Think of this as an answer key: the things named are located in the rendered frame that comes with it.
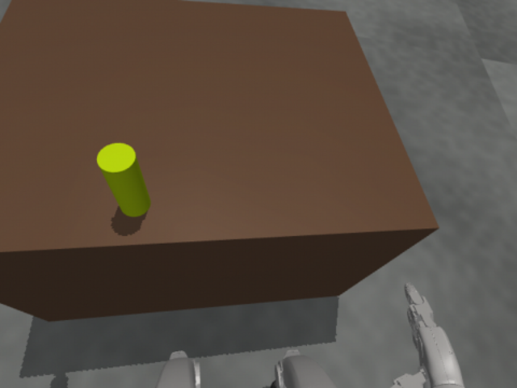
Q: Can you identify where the right robot hand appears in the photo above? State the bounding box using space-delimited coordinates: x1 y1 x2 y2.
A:
391 282 464 388

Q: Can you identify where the can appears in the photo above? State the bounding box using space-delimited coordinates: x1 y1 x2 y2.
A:
97 143 151 217

